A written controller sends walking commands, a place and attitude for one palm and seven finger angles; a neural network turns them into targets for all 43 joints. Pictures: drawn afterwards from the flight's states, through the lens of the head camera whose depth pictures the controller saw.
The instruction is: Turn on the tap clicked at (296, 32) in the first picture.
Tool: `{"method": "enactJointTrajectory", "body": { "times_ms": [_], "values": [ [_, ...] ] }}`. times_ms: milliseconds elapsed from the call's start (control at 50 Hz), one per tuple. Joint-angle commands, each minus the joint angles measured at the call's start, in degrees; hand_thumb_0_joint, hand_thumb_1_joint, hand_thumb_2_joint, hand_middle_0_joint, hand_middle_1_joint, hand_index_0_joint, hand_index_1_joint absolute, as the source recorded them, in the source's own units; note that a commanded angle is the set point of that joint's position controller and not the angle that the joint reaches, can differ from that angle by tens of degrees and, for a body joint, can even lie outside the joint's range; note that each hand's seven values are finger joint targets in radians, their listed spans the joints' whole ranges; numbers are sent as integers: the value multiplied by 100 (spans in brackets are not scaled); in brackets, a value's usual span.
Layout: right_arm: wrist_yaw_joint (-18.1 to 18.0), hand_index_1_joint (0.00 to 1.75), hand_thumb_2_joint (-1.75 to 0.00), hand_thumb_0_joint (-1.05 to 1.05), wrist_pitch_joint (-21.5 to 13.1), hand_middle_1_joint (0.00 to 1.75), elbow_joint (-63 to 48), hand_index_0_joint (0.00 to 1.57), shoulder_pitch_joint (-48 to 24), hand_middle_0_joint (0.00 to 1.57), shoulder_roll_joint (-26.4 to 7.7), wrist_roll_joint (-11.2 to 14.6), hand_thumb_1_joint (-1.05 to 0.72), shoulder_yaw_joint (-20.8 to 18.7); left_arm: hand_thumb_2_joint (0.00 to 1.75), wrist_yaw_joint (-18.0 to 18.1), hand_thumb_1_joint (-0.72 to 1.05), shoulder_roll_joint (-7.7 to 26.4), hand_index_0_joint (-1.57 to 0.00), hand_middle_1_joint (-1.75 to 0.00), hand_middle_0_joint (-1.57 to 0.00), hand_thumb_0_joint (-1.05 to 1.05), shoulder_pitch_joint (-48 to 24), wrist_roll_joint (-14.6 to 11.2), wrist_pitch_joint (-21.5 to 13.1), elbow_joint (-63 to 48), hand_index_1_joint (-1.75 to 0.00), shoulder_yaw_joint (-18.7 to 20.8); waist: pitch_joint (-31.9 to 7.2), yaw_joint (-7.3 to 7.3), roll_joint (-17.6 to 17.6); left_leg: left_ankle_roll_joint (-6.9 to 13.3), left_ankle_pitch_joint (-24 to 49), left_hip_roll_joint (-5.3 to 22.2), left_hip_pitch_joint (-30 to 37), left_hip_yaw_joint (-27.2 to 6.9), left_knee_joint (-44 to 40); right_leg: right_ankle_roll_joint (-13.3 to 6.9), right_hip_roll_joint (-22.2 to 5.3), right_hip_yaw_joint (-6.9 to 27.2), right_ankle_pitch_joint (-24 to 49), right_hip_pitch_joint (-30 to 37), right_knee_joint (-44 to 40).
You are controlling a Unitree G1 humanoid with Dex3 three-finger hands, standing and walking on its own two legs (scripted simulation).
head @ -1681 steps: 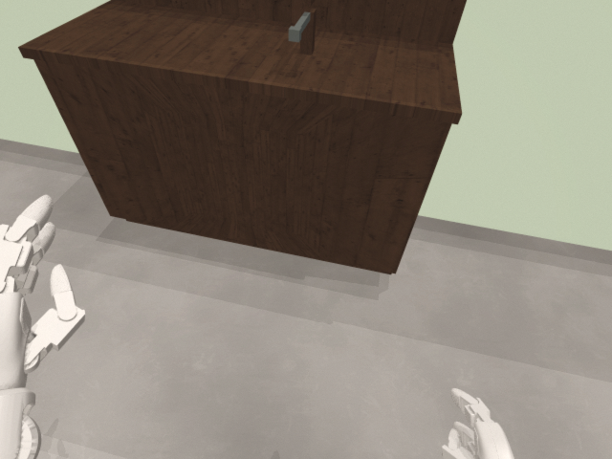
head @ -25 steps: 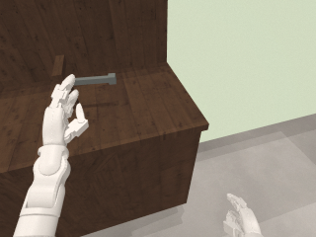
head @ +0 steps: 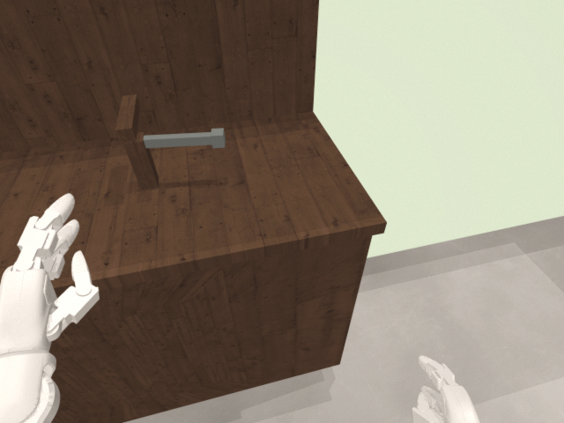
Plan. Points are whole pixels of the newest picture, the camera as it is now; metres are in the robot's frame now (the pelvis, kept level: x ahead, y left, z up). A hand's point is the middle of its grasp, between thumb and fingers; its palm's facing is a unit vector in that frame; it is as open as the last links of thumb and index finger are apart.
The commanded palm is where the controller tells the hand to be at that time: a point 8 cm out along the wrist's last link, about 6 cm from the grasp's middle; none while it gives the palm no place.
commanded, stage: draw the hand back beside the body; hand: left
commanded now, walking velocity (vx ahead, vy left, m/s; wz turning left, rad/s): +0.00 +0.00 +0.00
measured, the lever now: (218, 138) +0.58 +0.21 +0.12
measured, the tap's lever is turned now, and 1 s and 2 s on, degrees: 80 80 80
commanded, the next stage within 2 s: step back with the hand held close in 0.24 s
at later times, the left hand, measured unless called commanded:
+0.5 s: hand (86, 291) +0.20 +0.25 +0.16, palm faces +0.43 -0.83 -0.36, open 7.4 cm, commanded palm +0.15 +0.28 +0.17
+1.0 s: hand (53, 333) +0.15 +0.27 +0.14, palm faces +0.41 -0.81 -0.41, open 7.4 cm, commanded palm +0.10 +0.30 +0.17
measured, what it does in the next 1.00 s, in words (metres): shifts its weight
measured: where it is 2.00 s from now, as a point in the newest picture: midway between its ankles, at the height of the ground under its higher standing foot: outside the picture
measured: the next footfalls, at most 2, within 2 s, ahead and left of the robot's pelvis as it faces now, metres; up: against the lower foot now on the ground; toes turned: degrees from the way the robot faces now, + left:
left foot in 1.48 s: -0.05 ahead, +0.14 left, +0.00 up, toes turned +3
right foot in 1.76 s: -0.22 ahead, -0.09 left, +0.00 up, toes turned +1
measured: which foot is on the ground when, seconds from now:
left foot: down 0.00-1.00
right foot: down 0.00-1.00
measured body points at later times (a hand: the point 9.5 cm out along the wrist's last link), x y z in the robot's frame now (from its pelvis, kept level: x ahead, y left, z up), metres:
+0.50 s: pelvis -0.01 +0.00 +0.00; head -0.03 -0.02 +0.45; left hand +0.17 +0.29 +0.18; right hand +0.18 -0.22 -0.08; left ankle +0.02 +0.10 -0.75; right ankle +0.02 -0.09 -0.75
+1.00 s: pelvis -0.06 +0.02 -0.02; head -0.05 +0.01 +0.43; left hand +0.13 +0.31 +0.17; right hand +0.12 -0.21 -0.10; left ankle +0.02 +0.10 -0.75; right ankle +0.02 -0.09 -0.75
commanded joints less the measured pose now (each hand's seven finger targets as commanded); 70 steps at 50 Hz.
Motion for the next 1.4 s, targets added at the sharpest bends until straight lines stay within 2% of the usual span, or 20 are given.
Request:
{"method": "enactJointTrajectory", "body": {
  "times_ms": [0,120,260,320,340,360,380,420,620,680,840,940,1040,1080,1160,1200,1240,1280,1320,1380],
  "values": [
    [-90,30,-90,0,-437,30,-872,20,-841,20,-581,10,-90,-186,90,117,90,922,-20,-30,-20,0,-977,53,-424,-1384,-30,536,-316,-86,133,-99,77,165,12,-42,-352,90,-187,51,-69,-374,-427],
    [-134,30,-90,0,-509,30,-825,20,-873,20,-567,13,-90,-169,90,159,90,869,-20,-30,-20,0,-1107,62,-410,-1147,-30,473,-316,-51,-102,-48,-135,122,11,-60,-380,100,-210,47,-302,-367,-446],
    [-88,30,-90,0,-536,30,-822,20,-896,20,-563,-5,-90,-148,90,141,90,1006,-20,-30,-20,0,-944,56,-394,-1209,-30,642,-359,6,228,-92,89,136,1,-45,-374,64,-230,70,-86,-227,-430],
    [-82,30,-90,0,-507,30,-847,20,-907,20,-534,0,-90,-142,90,112,90,889,-20,-30,-20,0,-826,17,-379,-1122,-30,563,-241,6,-97,-78,38,161,-89,-48,-417,85,-217,52,-168,-238,-438],
    [-86,30,-90,0,-504,30,-851,20,-919,20,-545,4,-90,-150,90,120,90,1019,-20,-30,-20,0,-1063,19,-400,-1294,-30,651,-330,-6,-65,-71,8,147,-48,-47,-398,87,-219,70,-203,-232,-458],
    [-72,30,-90,0,-406,30,-1188,20,-1011,20,-612,145,-90,-26,90,205,90,1943,-20,-30,-20,0,-1984,75,-631,-1675,-30,1544,255,-116,606,-9,-675,207,-663,-162,-290,118,-386,533,-322,-779,-637],
    [-122,30,-90,0,-323,30,-1099,20,-866,20,-661,62,-90,-104,90,142,90,1269,-20,-30,-20,0,-994,70,-614,-1087,-30,1095,194,-173,114,29,-648,215,-787,-291,-80,136,-571,538,-336,-1131,-688],
    [-83,30,-90,0,-161,30,-1215,20,-609,20,-641,83,-90,-172,90,87,90,882,-20,-30,-20,0,-252,135,-547,-1013,-30,756,-471,-211,-250,45,-276,272,-434,-234,326,115,-778,644,-313,-1237,-637],
    [-274,30,-90,0,149,30,-1491,20,-526,20,-764,84,-90,-333,90,280,90,1236,-20,-30,-20,0,53,205,-376,-1768,-30,1025,-1285,-184,16,7,1557,550,-554,-346,367,252,-582,246,1105,-1013,571],
    [-284,30,-90,0,201,30,-1530,20,-566,20,-770,79,-90,-341,90,325,90,1225,-20,-30,-20,0,124,224,-340,-1875,-30,1037,-1197,-182,281,17,1148,631,-829,-488,235,252,-497,247,635,-1085,763],
    [-309,30,-90,0,223,30,-1549,20,-493,20,-799,85,-90,-344,90,402,90,1150,-20,-30,-20,0,146,293,-353,-1785,-30,1050,-826,-284,-352,146,-1211,592,-1954,-620,259,175,-667,582,-380,-1261,625],
    [-328,30,-90,0,167,30,-1497,20,-469,20,-786,66,-90,-302,90,481,90,1184,-20,-30,-20,0,-16,324,-415,-1958,-30,1058,-737,-327,-190,157,-1770,606,-2075,-712,371,125,-716,654,-1094,-1650,519],
    [-358,30,-90,0,71,30,-1526,20,-493,20,-848,0,-90,-303,90,520,90,1142,-20,-30,-20,0,-206,470,-505,-2145,-30,1177,-798,-266,497,383,-2977,1115,-3344,-1326,-627,322,-186,291,-747,-447,1720],
    [-358,30,-90,0,25,30,-1507,20,-445,20,-788,-19,-90,-322,90,515,90,1124,-20,-30,-20,0,-212,494,-518,-2150,-30,1215,-946,-251,550,441,-2715,1296,-3392,-1557,-813,340,-35,179,-332,-191,2261],
    [-276,30,-90,0,-57,30,-1427,20,-476,20,-755,-81,-90,-361,90,448,90,1079,-20,-30,-20,0,-226,479,-508,-2171,-30,1202,-800,-279,556,523,-2087,1431,-3119,-1567,-692,284,-26,351,-723,-526,2362],
    [-230,30,-90,0,-60,30,-1299,20,-442,20,-639,-53,-90,-313,90,449,90,929,-20,-30,-20,0,-140,357,-458,-2047,-30,956,-882,-300,144,269,-550,1140,-2083,-1141,10,121,-295,576,-286,-1235,1398],
    [-216,30,-90,0,-22,30,-1346,20,-534,20,-655,19,-90,-364,90,446,90,1076,-20,-30,-20,0,-201,346,-401,-2153,-30,963,-1061,-315,-476,31,-1114,650,-1910,-575,910,-69,-843,1312,-126,-1615,698],
    [-196,30,-90,0,26,30,-1279,20,-429,20,-546,66,-90,-397,90,486,90,1275,-20,-30,-20,0,-182,299,-391,-2377,-30,1035,-1162,-380,-1056,-246,-1097,122,-1469,-131,2332,-577,-1855,2228,123,-2270,-44],
    [-175,30,-90,0,83,30,-1319,20,-461,20,-410,24,-90,-342,90,473,90,1404,-20,-30,-20,0,62,286,-398,-2441,-30,1197,-1174,-341,-1067,-297,-1431,35,-1753,-215,3304,-793,-2156,2026,1426,-2105,105],
    [-200,30,-90,0,171,30,-1321,20,-464,20,-361,2,-90,-240,90,439,90,1454,-20,-30,-20,0,242,266,-417,-2426,-30,1374,-1058,-409,-721,-287,-1069,230,-1745,-138,1978,-426,-1745,1293,2413,-1699,849]
  ]
}}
